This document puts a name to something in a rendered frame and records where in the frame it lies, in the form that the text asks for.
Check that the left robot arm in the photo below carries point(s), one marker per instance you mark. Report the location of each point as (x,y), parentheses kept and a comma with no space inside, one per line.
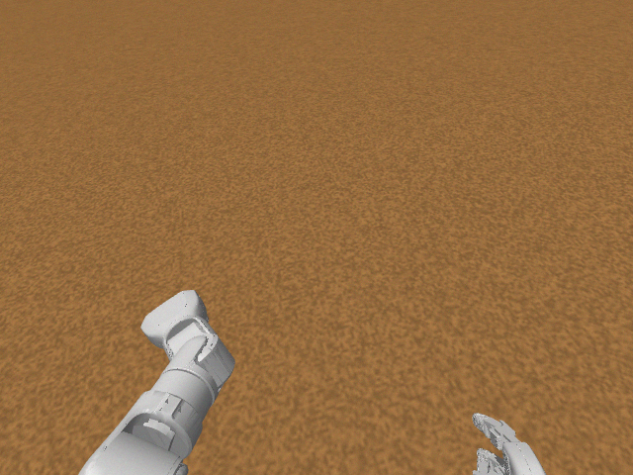
(164,424)

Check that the left robot hand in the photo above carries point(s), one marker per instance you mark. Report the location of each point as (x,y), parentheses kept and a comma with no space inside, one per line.
(185,303)

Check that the right robot hand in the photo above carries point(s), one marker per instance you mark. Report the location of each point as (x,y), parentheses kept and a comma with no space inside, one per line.
(518,457)

